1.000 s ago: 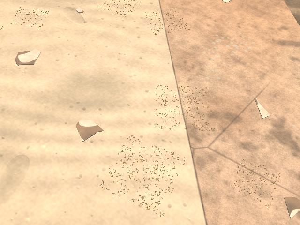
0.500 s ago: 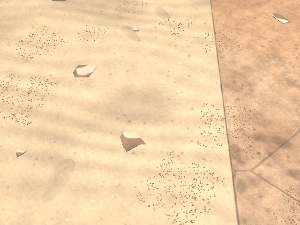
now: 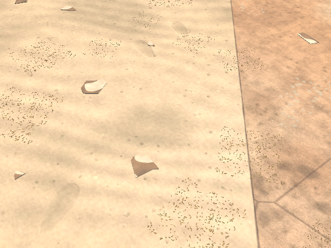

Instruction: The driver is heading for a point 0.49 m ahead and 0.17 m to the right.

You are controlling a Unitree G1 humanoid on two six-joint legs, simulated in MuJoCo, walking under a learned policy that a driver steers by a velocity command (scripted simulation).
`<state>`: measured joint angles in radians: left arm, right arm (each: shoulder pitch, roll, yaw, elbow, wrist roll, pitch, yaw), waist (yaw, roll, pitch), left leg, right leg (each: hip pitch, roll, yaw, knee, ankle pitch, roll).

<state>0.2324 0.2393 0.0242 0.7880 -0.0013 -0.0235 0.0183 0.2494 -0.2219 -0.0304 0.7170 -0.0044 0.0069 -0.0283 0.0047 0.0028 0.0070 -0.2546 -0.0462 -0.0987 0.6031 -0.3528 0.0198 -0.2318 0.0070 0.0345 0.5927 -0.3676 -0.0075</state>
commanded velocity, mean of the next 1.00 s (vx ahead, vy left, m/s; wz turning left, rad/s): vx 0.24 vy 0.00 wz -0.33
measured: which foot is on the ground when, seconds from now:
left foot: down 0.00-0.66, up 0.68-1.00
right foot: down 0.00-0.44, up 0.46-0.66, down 0.68-1.00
